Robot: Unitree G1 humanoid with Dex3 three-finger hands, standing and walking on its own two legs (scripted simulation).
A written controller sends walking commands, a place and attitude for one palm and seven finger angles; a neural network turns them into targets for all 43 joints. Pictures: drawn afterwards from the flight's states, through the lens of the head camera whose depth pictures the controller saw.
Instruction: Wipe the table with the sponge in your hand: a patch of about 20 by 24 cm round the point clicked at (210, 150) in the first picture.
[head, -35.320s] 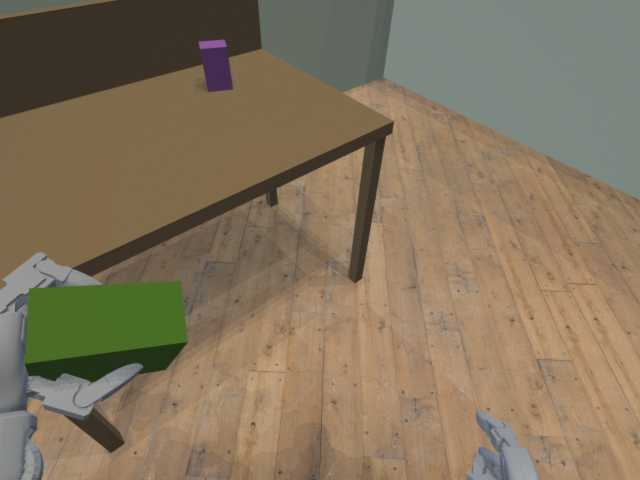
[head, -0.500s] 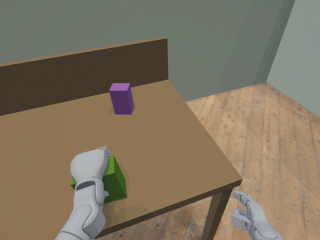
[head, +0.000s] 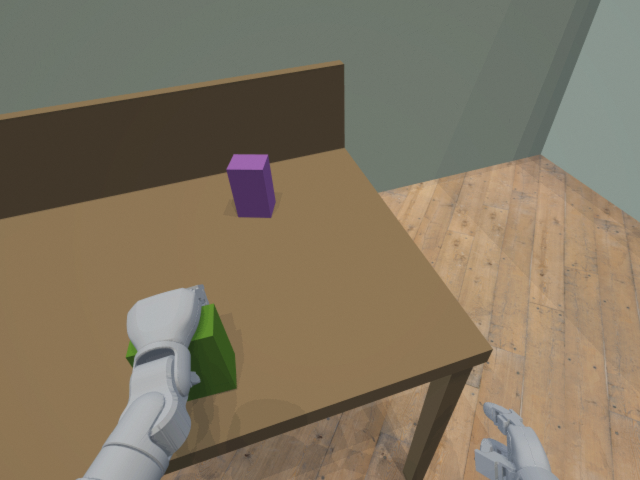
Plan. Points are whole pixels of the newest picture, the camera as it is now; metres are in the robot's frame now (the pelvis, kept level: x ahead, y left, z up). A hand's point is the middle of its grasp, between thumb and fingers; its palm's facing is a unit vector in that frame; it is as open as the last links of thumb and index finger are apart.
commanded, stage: wipe forward along the middle lane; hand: left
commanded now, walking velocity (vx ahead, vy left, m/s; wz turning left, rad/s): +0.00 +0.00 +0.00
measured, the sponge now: (191, 364) +0.27 +0.24 -0.02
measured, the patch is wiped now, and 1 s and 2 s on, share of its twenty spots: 1.00 1.00 1.00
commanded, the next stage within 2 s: slide back across to the first lane in 1.34 s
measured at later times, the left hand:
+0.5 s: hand (179, 306) +0.33 +0.27 +0.03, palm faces -0.09 -0.02 -1.00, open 10.1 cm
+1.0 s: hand (175, 282) +0.38 +0.29 +0.02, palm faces -0.12 -0.01 -0.99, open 10.1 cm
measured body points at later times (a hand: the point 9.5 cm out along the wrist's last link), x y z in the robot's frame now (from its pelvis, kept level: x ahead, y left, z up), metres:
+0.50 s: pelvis -0.02 -0.01 -0.01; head -0.02 -0.03 +0.44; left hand +0.33 +0.26 +0.08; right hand +0.13 -0.26 -0.13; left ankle +0.01 +0.13 -0.73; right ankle +0.02 -0.11 -0.74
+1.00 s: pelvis -0.01 -0.01 -0.01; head +0.02 -0.02 +0.44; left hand +0.38 +0.29 +0.08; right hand +0.09 -0.27 -0.14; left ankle +0.01 +0.13 -0.74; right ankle +0.02 -0.11 -0.74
